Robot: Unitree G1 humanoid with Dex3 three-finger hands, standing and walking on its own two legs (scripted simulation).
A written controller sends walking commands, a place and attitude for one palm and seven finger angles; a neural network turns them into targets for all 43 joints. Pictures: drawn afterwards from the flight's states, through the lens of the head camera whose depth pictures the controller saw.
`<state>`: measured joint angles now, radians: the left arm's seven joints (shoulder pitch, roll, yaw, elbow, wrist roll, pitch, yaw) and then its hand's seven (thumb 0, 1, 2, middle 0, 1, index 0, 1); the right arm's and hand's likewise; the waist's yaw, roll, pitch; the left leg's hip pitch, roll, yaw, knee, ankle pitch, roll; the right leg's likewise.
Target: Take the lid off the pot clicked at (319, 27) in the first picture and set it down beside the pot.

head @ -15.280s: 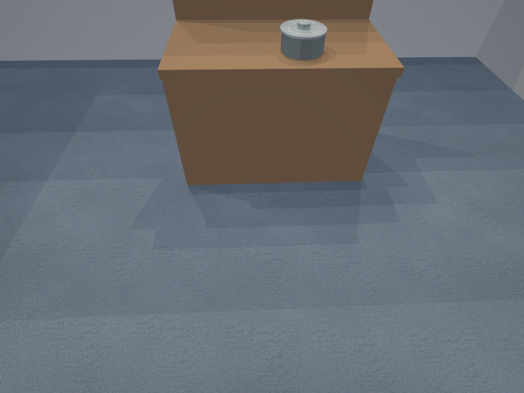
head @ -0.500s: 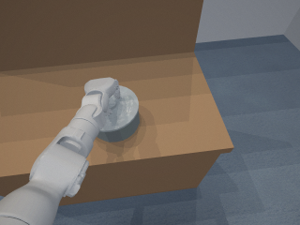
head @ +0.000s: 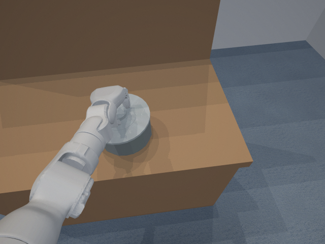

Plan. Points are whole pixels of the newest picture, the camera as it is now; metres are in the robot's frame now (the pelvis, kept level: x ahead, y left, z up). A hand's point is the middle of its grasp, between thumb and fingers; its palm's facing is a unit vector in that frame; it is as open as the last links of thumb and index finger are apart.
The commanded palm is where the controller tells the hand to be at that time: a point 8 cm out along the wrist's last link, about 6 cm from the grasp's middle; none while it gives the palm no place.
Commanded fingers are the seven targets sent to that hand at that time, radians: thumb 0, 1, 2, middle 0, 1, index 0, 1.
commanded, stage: lift the lid straight up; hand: left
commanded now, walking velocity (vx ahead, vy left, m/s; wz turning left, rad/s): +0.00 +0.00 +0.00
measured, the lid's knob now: (117, 113) +0.48 +0.11 +0.01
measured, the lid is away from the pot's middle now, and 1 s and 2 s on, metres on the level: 0.00 0.01 0.02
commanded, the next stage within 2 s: move the lid sideways beside the pot in 1.84 s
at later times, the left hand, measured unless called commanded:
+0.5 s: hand (109, 105) +0.45 +0.12 +0.08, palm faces -0.30 -0.06 -0.95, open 8.3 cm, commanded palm +0.45 +0.12 +0.15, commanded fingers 0.00 0.57 1.00 -0.83 -1.07 -0.80 -1.04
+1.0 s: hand (106, 93) +0.46 +0.12 +0.12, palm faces -0.28 -0.07 -0.96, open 8.3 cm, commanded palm +0.45 +0.11 +0.19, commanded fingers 0.00 0.57 1.00 -0.83 -1.07 -0.80 -1.04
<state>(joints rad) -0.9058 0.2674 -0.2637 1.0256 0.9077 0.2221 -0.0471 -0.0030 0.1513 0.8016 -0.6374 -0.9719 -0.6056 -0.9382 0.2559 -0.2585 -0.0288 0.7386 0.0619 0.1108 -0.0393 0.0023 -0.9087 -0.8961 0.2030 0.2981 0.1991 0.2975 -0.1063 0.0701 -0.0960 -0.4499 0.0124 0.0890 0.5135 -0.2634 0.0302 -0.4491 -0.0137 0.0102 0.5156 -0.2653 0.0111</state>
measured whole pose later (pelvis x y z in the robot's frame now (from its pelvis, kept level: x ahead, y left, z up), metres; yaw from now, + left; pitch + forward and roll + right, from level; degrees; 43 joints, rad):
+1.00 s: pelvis -0.01 +0.00 +0.00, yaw +1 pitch +8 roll +0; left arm -1.04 0.28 -0.31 0.96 0.88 0.30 -0.19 -0.01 0.15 0.80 -0.65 -0.97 -0.61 -0.94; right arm 0.22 -0.27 0.00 0.73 0.07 0.08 -0.05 0.00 -0.91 -0.90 0.20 0.30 0.20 0.30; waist -0.08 0.08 -0.07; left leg -0.36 -0.01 0.07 0.46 -0.23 0.03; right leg -0.36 -0.03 -0.01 0.48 -0.25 0.01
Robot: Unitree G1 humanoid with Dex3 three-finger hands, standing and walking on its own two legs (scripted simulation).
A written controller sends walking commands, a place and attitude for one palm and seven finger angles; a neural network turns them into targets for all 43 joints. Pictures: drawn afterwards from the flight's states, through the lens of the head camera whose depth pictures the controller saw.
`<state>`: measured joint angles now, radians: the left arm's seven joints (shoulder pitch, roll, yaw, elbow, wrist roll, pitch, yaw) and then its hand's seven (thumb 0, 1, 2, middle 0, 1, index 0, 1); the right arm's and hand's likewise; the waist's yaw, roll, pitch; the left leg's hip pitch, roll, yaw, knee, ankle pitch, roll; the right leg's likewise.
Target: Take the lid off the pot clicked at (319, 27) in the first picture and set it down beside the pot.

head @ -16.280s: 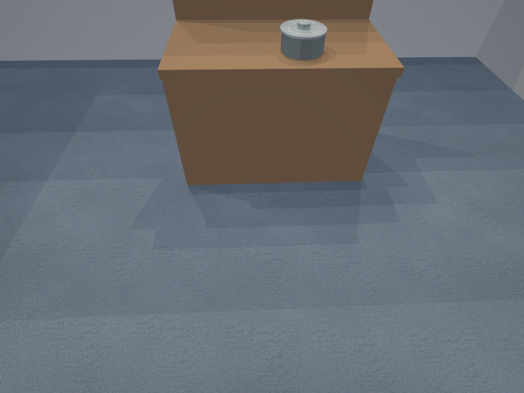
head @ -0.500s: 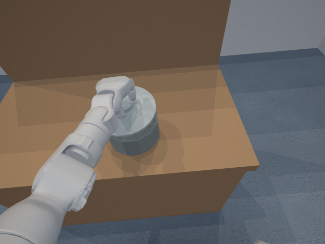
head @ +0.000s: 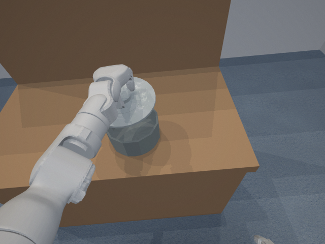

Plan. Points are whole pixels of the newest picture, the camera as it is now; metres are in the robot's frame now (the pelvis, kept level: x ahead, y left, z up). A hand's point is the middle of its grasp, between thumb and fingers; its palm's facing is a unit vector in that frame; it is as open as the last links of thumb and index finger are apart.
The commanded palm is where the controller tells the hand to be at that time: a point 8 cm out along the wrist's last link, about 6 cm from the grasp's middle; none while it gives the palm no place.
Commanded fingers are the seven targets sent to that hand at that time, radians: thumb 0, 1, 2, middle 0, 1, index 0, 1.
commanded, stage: lift the lid straight up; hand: left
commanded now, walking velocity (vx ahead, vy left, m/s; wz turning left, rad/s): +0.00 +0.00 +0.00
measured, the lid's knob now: (121, 95) +0.50 +0.10 +0.09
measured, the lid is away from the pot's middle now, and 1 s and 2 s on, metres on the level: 0.01 0.02 0.13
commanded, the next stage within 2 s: move the lid sideways beside the pot in 0.84 s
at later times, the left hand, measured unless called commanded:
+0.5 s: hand (116, 81) +0.47 +0.10 +0.16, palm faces -0.24 -0.06 -0.97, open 8.3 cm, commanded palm +0.46 +0.11 +0.23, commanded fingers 0.00 0.57 1.00 -0.83 -1.07 -0.80 -1.04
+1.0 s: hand (115, 77) +0.48 +0.10 +0.17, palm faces -0.25 -0.06 -0.97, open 8.3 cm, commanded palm +0.48 +0.11 +0.24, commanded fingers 0.00 0.57 1.00 -0.83 -1.07 -0.80 -1.04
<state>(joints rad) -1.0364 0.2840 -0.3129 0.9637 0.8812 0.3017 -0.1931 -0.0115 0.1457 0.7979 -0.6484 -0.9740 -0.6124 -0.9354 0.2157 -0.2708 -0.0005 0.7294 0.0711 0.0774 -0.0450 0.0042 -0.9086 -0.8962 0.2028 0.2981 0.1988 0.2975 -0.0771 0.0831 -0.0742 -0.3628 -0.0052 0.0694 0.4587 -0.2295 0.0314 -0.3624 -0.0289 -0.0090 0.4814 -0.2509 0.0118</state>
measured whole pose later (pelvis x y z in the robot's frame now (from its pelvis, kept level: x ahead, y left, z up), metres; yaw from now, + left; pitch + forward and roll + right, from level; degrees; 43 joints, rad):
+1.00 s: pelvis +0.00 +0.01 +0.00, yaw +1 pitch +7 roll +1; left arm -1.19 0.29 -0.32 0.97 0.89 0.32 -0.30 -0.01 0.14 0.80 -0.65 -0.98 -0.62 -0.94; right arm 0.19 -0.27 0.02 0.72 0.07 0.05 -0.04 0.00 -0.91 -0.90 0.20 0.30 0.20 0.30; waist -0.07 0.08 -0.06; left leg -0.35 -0.02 0.06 0.43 -0.21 0.04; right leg -0.35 -0.05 -0.02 0.47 -0.24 0.02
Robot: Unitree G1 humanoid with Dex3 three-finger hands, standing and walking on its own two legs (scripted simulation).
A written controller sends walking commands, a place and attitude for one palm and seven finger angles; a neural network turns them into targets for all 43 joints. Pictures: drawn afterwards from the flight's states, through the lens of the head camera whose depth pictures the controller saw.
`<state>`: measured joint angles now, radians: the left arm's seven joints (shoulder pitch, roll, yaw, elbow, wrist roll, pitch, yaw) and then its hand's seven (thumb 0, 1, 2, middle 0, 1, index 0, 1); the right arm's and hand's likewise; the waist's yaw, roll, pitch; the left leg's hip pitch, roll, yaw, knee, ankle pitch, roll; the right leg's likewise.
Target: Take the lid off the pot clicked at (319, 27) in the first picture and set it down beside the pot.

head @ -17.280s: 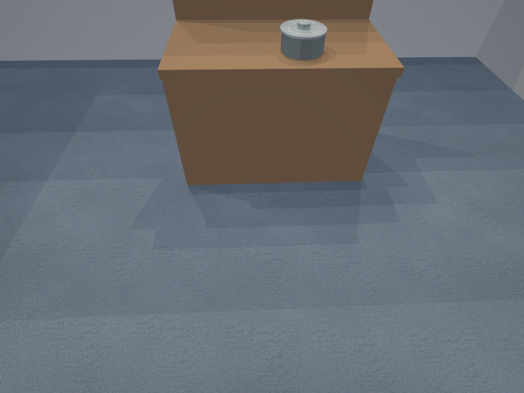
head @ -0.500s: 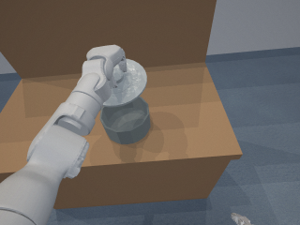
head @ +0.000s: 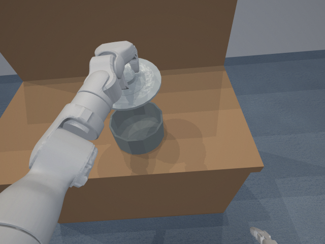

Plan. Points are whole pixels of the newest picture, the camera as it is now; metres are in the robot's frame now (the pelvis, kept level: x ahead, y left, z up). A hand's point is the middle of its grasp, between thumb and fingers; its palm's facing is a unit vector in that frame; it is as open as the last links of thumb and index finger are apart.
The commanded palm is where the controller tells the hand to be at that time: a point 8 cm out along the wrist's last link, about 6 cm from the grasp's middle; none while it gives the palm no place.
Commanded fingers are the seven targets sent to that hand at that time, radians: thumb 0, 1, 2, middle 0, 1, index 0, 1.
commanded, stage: move the lid sideways beside the pot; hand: left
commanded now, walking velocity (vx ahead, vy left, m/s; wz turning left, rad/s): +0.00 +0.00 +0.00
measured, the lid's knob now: (125, 76) +0.51 +0.09 +0.14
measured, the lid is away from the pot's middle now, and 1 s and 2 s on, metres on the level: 0.02 0.13 0.23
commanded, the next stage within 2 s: lower the lid onto the table in 2.00 s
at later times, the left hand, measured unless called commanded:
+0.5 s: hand (94, 78) +0.48 +0.16 +0.17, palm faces -0.28 -0.04 -0.96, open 8.3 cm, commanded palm +0.48 +0.16 +0.24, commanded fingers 0.00 0.57 1.00 -0.83 -1.07 -0.80 -1.04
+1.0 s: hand (74, 78) +0.49 +0.21 +0.17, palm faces -0.31 -0.04 -0.95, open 8.3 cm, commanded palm +0.48 +0.22 +0.24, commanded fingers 0.00 0.57 1.00 -0.83 -1.07 -0.80 -1.04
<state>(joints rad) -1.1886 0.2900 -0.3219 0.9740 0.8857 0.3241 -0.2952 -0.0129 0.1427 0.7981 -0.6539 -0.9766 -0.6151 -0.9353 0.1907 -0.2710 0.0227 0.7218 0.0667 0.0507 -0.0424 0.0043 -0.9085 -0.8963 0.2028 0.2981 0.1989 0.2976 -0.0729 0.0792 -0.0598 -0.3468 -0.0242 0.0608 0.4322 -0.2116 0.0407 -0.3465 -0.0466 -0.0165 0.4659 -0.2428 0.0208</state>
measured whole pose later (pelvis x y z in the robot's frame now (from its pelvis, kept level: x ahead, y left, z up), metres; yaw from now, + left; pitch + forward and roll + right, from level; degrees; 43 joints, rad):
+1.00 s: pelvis +0.01 +0.01 +0.00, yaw +0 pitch +8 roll +0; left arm -1.10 0.56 -0.19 0.93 0.94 0.14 -0.40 -0.02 0.15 0.80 -0.65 -0.98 -0.61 -0.94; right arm 0.24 -0.29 0.01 0.69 0.08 0.10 -0.05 0.00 -0.91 -0.90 0.20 0.30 0.20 0.30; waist -0.09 0.07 -0.04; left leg -0.36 -0.02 0.06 0.44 -0.22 0.06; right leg -0.33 -0.05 -0.02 0.41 -0.22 0.03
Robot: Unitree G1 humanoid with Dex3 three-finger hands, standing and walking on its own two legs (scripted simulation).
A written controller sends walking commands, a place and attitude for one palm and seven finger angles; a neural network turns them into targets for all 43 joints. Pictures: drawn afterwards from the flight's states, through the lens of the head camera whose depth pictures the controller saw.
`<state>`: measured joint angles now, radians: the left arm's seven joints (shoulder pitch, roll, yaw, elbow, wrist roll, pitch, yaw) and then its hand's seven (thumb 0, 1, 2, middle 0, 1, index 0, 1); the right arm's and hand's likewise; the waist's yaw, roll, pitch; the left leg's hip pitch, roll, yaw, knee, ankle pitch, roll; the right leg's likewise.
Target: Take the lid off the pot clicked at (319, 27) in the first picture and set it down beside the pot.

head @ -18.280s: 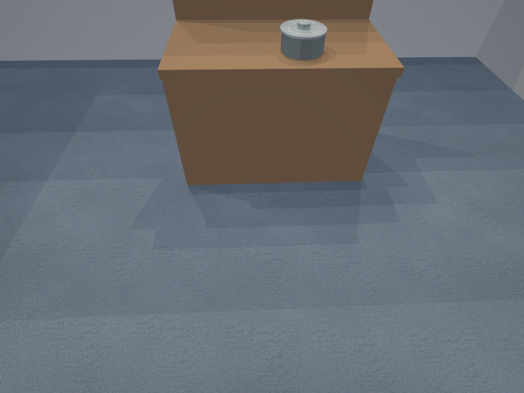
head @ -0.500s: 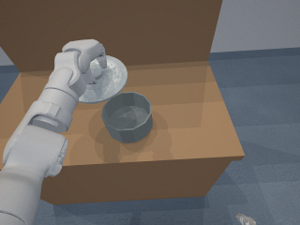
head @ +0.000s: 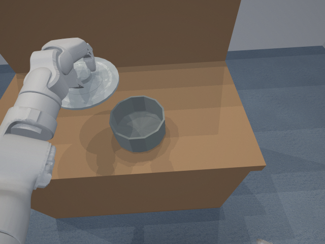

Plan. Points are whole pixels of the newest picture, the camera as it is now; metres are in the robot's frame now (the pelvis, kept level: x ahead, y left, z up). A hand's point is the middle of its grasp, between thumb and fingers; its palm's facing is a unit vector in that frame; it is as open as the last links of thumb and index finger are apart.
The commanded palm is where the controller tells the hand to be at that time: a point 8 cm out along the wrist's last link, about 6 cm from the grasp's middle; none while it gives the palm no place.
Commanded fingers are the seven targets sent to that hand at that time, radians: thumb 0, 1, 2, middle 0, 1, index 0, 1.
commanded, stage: move the lid sideways beside the pot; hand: left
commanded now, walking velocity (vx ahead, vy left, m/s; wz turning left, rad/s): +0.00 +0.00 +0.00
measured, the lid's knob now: (80, 75) +0.51 +0.20 +0.14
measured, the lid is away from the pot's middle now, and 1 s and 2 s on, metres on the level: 0.13 0.23 0.23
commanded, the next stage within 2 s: lower the lid onto the table in 1.00 s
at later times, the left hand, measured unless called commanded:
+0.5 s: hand (48, 78) +0.47 +0.25 +0.17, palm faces -0.33 -0.05 -0.94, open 8.3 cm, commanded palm +0.47 +0.26 +0.23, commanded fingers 0.00 0.57 1.00 -0.83 -1.07 -0.80 -1.04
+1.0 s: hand (27, 81) +0.46 +0.30 +0.17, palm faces -0.36 -0.06 -0.93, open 8.3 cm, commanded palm +0.47 +0.30 +0.23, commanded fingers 0.00 0.57 1.00 -0.83 -1.07 -0.80 -1.04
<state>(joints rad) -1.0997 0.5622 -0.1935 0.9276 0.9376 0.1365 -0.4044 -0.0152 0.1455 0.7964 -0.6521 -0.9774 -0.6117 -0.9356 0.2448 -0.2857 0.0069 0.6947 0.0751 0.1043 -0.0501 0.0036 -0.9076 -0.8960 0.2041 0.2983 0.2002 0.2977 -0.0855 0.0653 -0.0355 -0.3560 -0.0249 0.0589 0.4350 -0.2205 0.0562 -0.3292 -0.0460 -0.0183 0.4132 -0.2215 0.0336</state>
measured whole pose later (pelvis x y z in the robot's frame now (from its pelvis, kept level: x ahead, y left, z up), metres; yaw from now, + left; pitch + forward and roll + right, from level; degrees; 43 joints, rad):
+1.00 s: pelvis +0.00 +0.01 +0.00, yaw +0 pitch +9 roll -1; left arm -1.09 0.79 -0.09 1.01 0.95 -0.04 -0.46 -0.02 0.15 0.80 -0.65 -0.98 -0.61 -0.94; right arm 0.25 -0.30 0.01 0.70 0.10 0.15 -0.07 0.00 -0.91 -0.90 0.20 0.30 0.20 0.30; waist -0.09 0.05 -0.02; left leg -0.40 -0.02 0.04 0.47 -0.23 0.06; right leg -0.34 -0.04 -0.03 0.39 -0.20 0.04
